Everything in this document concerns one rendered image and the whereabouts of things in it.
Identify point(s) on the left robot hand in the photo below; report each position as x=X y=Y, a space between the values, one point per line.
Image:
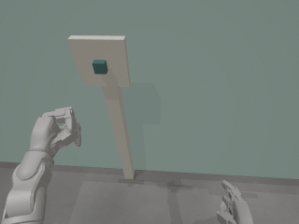
x=47 y=136

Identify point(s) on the left robot forearm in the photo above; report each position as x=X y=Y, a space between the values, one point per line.
x=26 y=201

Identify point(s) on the right robot hand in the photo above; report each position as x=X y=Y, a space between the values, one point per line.
x=238 y=208

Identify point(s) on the panel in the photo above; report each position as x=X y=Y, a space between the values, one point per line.
x=113 y=50

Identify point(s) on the button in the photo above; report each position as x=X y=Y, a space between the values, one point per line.
x=100 y=67

